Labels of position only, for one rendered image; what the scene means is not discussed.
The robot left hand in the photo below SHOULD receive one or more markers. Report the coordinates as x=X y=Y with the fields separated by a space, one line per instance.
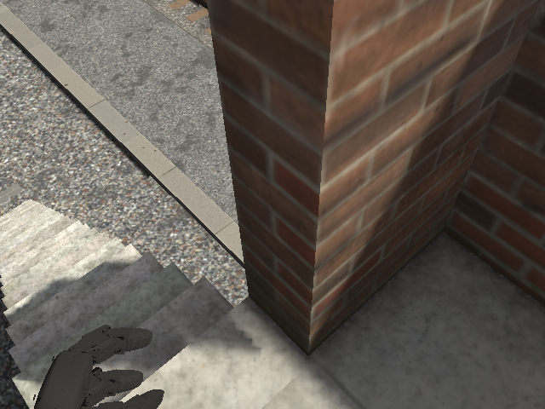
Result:
x=72 y=384

